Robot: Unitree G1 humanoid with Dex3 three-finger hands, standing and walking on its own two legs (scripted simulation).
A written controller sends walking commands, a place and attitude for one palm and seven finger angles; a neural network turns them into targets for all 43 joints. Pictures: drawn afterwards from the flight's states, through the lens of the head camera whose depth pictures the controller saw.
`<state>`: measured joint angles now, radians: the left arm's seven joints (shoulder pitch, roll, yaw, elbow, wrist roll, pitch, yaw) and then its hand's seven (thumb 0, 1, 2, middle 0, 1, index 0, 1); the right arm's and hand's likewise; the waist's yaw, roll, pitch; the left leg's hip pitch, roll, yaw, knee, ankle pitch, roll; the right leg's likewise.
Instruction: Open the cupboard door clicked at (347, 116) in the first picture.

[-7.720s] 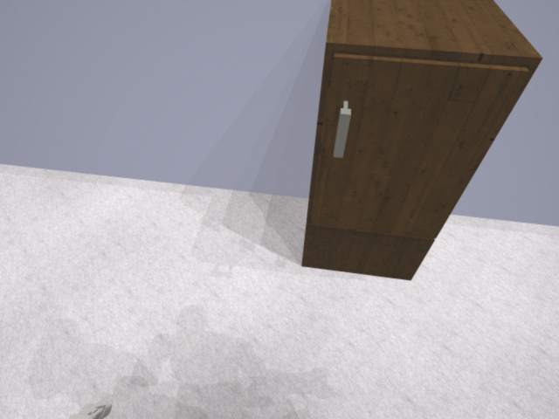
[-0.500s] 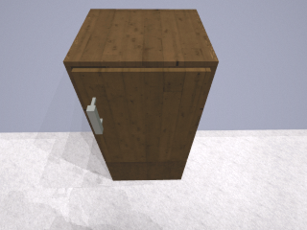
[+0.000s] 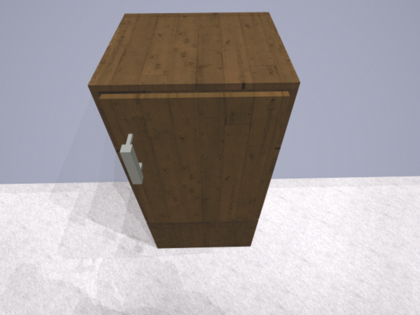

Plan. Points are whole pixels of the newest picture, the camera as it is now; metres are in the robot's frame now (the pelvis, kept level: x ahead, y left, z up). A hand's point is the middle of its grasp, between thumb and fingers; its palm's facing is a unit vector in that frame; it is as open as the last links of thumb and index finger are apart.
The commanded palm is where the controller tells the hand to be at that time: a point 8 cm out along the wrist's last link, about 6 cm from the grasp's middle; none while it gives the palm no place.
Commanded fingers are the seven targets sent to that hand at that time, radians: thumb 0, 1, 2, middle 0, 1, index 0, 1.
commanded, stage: come to a stop and stand still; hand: left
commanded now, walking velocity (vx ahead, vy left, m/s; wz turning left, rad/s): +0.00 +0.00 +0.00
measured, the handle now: (134, 159) +0.48 +0.23 -0.03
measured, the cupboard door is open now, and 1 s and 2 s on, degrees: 0 0 0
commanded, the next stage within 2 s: look again from close up in 0.14 s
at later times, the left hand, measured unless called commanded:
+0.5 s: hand out of the picture +0.00 +0.16 -0.17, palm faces +0.01 -0.98 -0.19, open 7.4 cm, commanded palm none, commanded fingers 0.00 0.90 0.90 -0.20 -0.30 -0.20 -0.30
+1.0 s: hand out of the picture +0.01 +0.16 -0.17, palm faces +0.04 -0.97 -0.23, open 7.3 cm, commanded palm none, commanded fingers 0.00 0.90 0.90 -0.20 -0.30 -0.20 -0.30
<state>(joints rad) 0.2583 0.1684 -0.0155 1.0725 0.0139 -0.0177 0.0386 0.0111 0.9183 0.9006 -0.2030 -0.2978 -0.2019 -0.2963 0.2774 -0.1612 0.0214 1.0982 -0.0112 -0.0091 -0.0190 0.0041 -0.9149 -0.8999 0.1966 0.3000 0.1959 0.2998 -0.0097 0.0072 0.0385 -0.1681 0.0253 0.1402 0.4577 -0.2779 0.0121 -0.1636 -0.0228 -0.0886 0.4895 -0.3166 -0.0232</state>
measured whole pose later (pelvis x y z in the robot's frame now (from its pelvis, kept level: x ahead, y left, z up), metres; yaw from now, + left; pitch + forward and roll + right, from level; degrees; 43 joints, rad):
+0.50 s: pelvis +0.01 -0.01 +0.00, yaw +0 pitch +0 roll +1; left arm 0.28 0.14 -0.01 1.13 0.02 -0.02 0.04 0.01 0.91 0.90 -0.20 -0.30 -0.20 -0.30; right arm 0.26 -0.15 0.01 1.15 -0.01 -0.01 -0.03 0.00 -0.91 -0.90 0.20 0.30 0.20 0.30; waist 0.00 -0.01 0.04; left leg -0.14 0.03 0.14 0.42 -0.27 0.00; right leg -0.13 -0.01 -0.09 0.45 -0.31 -0.03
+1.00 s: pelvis +0.00 -0.02 +0.00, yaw +1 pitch +0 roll +2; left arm 0.26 0.16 0.02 1.07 0.02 0.00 0.05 0.01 0.92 0.90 -0.20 -0.30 -0.20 -0.30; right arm 0.25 -0.15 -0.01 1.11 -0.01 0.01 -0.04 0.00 -0.91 -0.90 0.20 0.30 0.20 0.30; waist 0.00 -0.01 0.06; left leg -0.19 0.04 0.12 0.47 -0.27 -0.02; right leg -0.19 -0.01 -0.11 0.53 -0.34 -0.06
